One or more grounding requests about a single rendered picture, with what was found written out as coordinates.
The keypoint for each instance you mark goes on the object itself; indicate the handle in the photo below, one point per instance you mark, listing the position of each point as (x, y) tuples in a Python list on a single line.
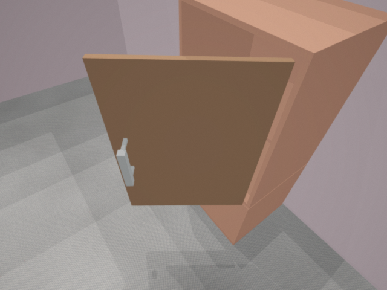
[(125, 167)]

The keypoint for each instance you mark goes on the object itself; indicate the cupboard door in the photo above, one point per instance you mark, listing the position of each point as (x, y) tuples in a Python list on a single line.
[(196, 125)]

